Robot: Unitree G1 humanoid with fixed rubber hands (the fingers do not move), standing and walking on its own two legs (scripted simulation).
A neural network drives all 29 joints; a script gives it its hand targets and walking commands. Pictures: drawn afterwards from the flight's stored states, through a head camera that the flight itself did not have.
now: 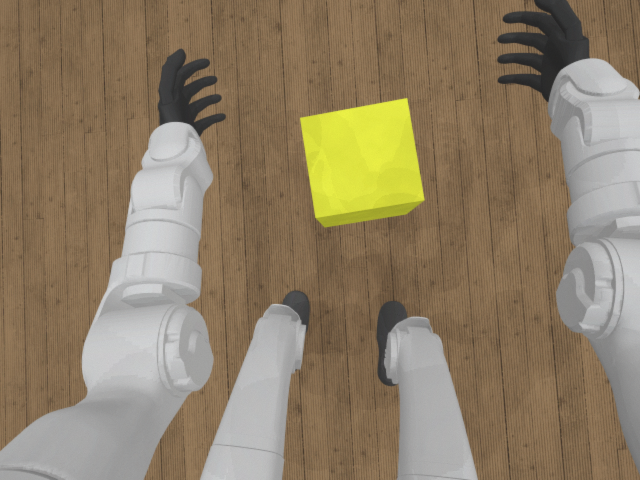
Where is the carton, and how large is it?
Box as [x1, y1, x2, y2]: [300, 98, 423, 226]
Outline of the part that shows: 406,98 300,118 315,217 324,226 405,214 423,200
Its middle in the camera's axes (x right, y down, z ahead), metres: +0.09 -0.15 +0.87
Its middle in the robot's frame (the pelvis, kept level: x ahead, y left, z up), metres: +0.53 +0.01 -0.53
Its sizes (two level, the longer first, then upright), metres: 0.210 0.200 0.250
